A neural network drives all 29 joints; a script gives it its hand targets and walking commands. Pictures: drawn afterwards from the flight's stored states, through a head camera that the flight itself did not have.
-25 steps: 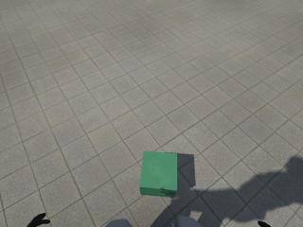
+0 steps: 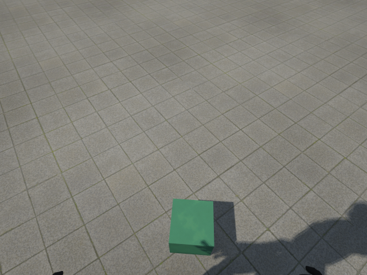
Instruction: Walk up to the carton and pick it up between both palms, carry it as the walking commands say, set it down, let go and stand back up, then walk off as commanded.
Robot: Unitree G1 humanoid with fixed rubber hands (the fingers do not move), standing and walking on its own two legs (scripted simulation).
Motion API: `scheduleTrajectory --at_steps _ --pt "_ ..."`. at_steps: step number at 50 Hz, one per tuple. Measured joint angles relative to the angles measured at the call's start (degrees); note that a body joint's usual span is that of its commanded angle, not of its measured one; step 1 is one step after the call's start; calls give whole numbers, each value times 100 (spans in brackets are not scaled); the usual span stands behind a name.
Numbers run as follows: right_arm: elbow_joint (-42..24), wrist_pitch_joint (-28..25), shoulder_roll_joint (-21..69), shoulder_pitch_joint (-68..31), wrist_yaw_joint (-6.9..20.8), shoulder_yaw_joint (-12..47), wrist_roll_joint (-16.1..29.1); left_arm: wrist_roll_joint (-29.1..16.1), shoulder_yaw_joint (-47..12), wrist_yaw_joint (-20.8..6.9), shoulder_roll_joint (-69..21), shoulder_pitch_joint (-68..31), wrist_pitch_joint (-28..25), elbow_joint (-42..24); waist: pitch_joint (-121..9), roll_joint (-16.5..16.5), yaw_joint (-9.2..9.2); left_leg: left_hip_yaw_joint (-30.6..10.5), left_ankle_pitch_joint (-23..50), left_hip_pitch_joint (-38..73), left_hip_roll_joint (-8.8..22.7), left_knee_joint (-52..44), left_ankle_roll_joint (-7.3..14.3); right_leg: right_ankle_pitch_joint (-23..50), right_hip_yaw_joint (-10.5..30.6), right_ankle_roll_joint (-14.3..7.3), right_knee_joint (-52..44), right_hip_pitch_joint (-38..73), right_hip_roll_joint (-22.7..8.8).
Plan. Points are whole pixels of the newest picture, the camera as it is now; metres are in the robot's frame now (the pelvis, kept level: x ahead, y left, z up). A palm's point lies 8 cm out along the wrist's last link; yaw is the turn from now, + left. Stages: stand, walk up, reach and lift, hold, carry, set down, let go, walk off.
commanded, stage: walk up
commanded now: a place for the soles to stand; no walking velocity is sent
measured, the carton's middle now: (191, 227) +0.44 -0.04 -0.69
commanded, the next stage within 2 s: reach and lift in 0.78 s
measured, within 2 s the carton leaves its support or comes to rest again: neither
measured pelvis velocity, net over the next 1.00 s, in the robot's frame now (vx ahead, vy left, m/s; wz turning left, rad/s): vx -0.01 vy -0.01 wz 0.00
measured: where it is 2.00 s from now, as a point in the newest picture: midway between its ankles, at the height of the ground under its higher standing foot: outside the picture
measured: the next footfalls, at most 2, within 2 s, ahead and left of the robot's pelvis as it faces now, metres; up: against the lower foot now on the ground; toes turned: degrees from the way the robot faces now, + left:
none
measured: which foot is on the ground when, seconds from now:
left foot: down 0.00-1.00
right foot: down 0.00-1.00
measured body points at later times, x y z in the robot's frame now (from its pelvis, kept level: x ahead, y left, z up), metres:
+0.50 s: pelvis +0.01 -0.01 +0.00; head +0.03 -0.01 +0.45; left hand +0.11 +0.30 -0.12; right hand +0.11 -0.31 -0.12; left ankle +0.01 +0.11 -0.74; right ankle +0.01 -0.13 -0.74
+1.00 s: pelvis -0.01 -0.01 -0.02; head +0.07 +0.00 +0.43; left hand +0.18 +0.28 -0.12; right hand +0.16 -0.30 -0.12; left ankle +0.01 +0.11 -0.74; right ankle +0.01 -0.13 -0.74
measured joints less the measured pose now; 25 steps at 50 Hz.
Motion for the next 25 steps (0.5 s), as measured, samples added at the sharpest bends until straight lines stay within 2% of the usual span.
scheduleTrajectory --at_steps 25 --pt "181 44 23 -117 -33 -13 19 12 7 42 -89 -173 16 155 8 60 -38 22 76 327 51 -364 -55 71 -4 -39 -325 292 38"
